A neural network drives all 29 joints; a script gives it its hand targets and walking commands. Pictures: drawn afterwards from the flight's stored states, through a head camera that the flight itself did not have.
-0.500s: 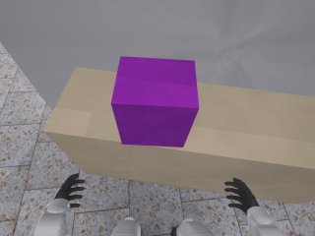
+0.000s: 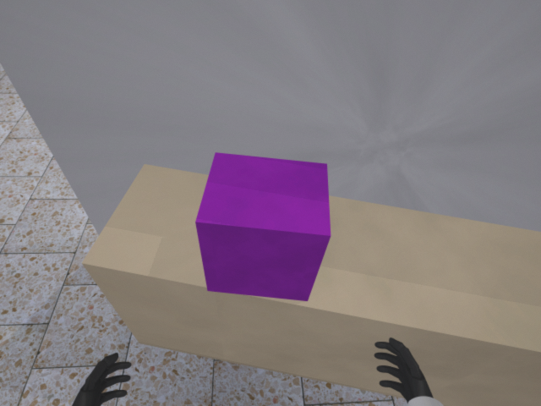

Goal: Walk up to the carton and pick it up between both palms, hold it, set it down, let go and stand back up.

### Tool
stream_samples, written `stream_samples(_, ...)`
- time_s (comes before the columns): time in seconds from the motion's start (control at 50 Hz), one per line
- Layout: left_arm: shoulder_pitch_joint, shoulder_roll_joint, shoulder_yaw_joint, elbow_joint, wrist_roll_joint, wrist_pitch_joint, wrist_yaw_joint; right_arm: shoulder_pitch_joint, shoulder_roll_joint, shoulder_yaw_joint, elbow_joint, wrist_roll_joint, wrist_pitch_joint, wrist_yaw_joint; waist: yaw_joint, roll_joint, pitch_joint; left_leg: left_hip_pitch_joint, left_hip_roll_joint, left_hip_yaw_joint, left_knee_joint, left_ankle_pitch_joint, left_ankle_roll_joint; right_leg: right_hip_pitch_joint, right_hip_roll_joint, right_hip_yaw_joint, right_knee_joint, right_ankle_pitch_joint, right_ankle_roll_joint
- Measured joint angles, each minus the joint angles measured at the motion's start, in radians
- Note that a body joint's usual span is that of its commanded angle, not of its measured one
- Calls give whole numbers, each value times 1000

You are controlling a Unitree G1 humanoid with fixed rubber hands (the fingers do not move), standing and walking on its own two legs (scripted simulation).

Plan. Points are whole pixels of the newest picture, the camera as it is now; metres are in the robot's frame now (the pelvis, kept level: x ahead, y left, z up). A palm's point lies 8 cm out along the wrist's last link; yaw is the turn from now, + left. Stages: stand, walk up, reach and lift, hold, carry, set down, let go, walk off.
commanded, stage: reach and lift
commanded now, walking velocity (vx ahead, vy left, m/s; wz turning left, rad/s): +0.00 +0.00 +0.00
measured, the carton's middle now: (264, 230) +0.47 +0.04 -0.09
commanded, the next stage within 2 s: none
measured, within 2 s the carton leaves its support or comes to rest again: neither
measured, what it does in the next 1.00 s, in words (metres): stands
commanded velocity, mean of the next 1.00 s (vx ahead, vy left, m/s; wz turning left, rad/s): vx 0.00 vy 0.00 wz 0.00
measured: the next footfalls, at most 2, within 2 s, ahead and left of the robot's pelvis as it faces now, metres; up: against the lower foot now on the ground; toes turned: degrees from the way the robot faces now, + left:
none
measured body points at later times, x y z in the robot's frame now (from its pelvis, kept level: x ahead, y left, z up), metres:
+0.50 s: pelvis +0.01 +0.03 +0.00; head +0.00 +0.05 +0.45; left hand +0.18 +0.27 -0.08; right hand +0.19 -0.19 -0.07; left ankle +0.01 +0.14 -0.74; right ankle +0.00 -0.10 -0.74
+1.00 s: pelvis +0.01 +0.01 -0.01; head +0.02 +0.02 +0.44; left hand +0.23 +0.26 -0.06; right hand +0.22 -0.20 -0.05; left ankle +0.01 +0.14 -0.74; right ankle +0.00 -0.10 -0.74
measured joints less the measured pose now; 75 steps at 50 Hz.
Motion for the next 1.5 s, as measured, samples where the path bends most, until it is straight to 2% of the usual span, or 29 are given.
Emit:
stream_samples(0.22,57,-40,-75,-54,-48,-84,52,88,2,-72,-81,-7,-4,83,26,21,-36,-12,-6,42,20,-20,26,-9,-7,42,-15,14,25)
stream_samples(0.36,71,-80,-106,-54,-64,-170,70,100,-24,-82,-114,16,-40,104,30,49,-61,-3,-13,56,13,-25,38,0,-14,56,-31,18,39)
stream_samples(0.54,96,-86,-127,-17,-98,-307,64,128,-49,-62,-140,74,-96,110,34,55,-78,11,-10,57,12,-36,35,13,-11,57,-30,7,36)
stream_samples(0.68,94,-65,-138,40,-154,-438,46,141,-52,-32,-165,116,-148,107,28,57,-82,1,-5,57,26,-45,26,-7,-5,57,1,-12,28)
stream_samples(0.86,11,-31,-145,146,-236,-586,20,117,-52,24,-192,165,-202,91,8,56,-81,-33,3,58,60,-61,15,-54,2,58,61,-40,18)
stream_samples(1.08,-93,-24,-128,243,-276,-712,-10,58,-50,89,-176,241,-281,67,-5,42,-92,-80,10,60,95,-74,7,-106,9,61,102,-55,12)
stream_samples(1.18,-138,-18,-136,274,-297,-740,-9,17,-53,96,-168,257,-288,67,-9,36,-91,-102,11,63,101,-73,7,-129,9,64,108,-52,13)
stream_samples(1.32,-232,0,-162,316,-335,-712,13,-72,-69,89,-150,255,-222,73,-16,32,-103,-130,10,64,82,-58,8,-154,8,65,83,-33,17)
stream_samples(1.5,-340,-12,-132,361,-309,-687,4,-193,-94,105,-104,292,-180,63,-21,51,-138,-145,13,62,33,-32,12,-154,12,63,1,8,21)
